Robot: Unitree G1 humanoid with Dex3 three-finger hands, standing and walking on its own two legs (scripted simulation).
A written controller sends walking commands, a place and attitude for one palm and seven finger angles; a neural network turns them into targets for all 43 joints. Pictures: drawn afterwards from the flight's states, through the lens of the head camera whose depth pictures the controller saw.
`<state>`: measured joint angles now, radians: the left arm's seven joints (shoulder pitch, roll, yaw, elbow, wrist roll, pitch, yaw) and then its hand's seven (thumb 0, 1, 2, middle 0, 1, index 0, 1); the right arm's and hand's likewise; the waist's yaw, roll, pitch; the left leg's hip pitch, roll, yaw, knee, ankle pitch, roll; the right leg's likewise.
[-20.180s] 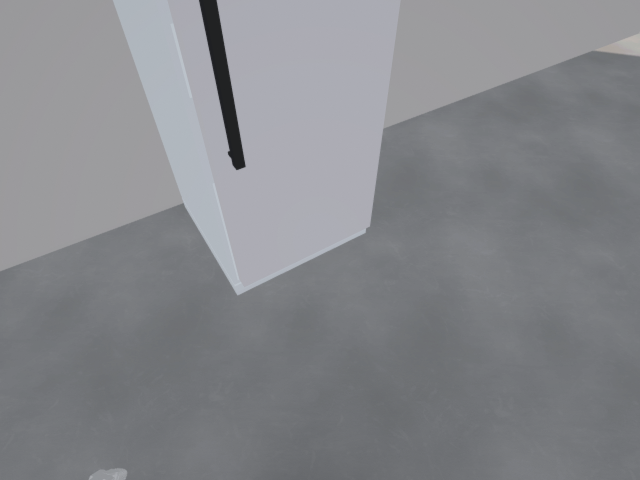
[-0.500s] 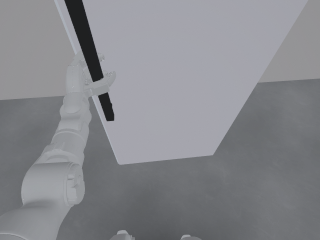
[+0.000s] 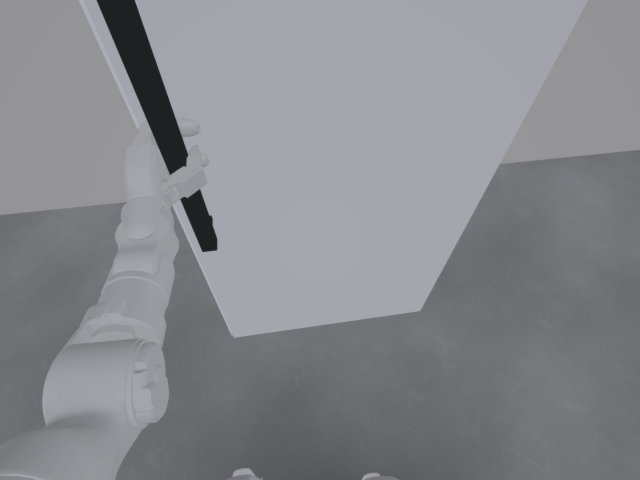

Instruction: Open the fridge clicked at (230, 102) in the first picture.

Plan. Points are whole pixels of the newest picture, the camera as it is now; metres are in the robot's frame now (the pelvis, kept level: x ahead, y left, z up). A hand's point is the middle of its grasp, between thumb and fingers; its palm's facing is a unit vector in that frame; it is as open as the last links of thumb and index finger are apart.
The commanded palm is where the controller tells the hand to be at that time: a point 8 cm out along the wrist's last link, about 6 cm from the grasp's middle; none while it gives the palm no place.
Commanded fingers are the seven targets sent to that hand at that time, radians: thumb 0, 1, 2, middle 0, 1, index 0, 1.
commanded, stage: grip the handle and tug to test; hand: left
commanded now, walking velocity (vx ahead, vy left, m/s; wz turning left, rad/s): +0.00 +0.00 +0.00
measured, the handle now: (167, 118) +0.53 +0.16 +0.16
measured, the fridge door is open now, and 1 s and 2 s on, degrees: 0 17 46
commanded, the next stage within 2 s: pull the door a little, standing still in 0.38 s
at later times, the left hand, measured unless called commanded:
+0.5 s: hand (199, 195) +0.44 +0.12 +0.11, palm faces +0.08 -1.00 -0.01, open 5.6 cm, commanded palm +0.41 +0.17 +0.11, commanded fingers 0.00 0.90 0.90 -0.45 -1.40 -0.45 -1.40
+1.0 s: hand (222, 270) +0.33 +0.09 +0.11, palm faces -0.05 -0.99 -0.12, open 6.0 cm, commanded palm +0.30 +0.14 +0.11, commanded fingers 0.00 0.90 0.90 -0.45 -1.40 -0.45 -1.40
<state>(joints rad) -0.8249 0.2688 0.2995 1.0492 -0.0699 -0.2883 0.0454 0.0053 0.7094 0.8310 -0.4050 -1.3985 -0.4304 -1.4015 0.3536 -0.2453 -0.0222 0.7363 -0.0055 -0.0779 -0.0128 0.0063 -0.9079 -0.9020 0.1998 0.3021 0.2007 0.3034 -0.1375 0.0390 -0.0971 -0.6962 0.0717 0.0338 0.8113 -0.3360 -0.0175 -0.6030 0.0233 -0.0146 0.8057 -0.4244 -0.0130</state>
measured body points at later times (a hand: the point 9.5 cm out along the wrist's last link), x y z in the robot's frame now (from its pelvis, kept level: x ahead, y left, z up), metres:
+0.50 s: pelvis +0.02 -0.01 +0.01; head +0.05 -0.01 +0.46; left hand +0.43 +0.17 +0.11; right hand +0.12 -0.27 -0.11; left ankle +0.03 +0.13 -0.70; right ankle -0.02 -0.11 -0.70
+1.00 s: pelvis +0.00 +0.00 +0.03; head +0.01 -0.02 +0.48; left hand +0.33 +0.14 +0.12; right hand +0.14 -0.24 -0.08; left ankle +0.03 +0.13 -0.70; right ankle -0.02 -0.11 -0.70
